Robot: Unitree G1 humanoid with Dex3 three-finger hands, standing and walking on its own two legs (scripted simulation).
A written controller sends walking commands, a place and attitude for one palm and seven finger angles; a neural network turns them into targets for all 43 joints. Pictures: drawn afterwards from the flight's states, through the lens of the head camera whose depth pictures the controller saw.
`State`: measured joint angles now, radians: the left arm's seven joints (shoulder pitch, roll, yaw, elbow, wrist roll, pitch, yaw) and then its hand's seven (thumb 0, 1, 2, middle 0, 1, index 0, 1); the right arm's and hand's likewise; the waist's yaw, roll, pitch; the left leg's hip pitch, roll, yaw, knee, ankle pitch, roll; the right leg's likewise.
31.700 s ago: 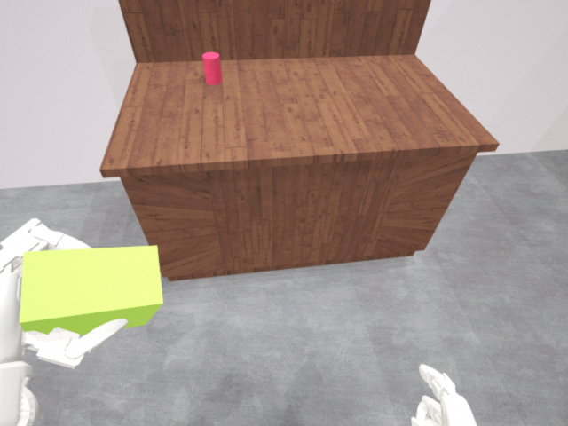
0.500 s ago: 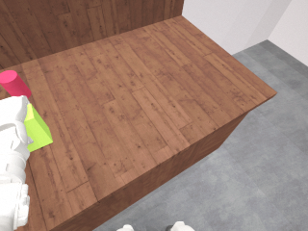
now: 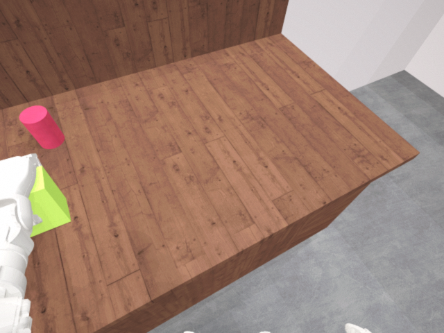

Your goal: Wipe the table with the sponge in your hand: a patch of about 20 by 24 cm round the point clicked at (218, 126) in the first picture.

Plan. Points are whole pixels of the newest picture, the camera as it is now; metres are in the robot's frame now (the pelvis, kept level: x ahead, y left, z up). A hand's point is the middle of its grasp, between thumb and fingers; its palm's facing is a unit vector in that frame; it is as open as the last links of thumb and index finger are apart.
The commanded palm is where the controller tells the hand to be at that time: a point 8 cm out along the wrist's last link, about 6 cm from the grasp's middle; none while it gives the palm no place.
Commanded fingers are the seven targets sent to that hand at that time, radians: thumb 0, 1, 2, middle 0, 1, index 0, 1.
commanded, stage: wipe back along the first lane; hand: left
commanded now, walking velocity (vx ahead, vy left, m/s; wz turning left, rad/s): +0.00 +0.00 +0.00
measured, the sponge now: (32, 210) +0.33 +0.40 -0.04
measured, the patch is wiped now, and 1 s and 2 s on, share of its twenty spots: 1.00 1.00 1.00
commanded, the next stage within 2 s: none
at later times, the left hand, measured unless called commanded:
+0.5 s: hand (20, 214) +0.30 +0.39 +0.00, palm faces -0.06 -0.02 -1.00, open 10.1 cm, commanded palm +0.26 +0.36 +0.02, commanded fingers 0.00 0.10 1.30 -1.20 -1.60 -1.20 -1.60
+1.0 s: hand (20, 238) +0.26 +0.37 +0.00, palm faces -0.04 -0.04 -1.00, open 10.1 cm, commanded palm +0.21 +0.33 +0.02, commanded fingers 0.00 0.10 1.30 -1.20 -1.60 -1.20 -1.60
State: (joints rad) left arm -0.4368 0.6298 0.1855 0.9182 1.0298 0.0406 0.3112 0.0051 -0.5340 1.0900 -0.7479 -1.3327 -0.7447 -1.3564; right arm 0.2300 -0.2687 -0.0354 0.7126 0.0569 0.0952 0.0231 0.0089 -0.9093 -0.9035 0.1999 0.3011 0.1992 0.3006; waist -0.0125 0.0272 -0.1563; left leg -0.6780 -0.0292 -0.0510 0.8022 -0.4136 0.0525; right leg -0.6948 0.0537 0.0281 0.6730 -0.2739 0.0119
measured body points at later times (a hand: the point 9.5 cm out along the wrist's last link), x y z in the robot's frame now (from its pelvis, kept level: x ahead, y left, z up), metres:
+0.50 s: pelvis +0.00 +0.01 +0.00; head +0.05 +0.02 +0.45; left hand +0.30 +0.38 +0.06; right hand +0.14 -0.25 -0.11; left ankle -0.03 +0.08 -0.71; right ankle +0.02 -0.14 -0.71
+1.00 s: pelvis +0.01 +0.01 +0.01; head +0.04 +0.02 +0.46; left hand +0.26 +0.36 +0.06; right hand +0.20 -0.22 -0.09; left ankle -0.03 +0.08 -0.71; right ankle +0.02 -0.14 -0.71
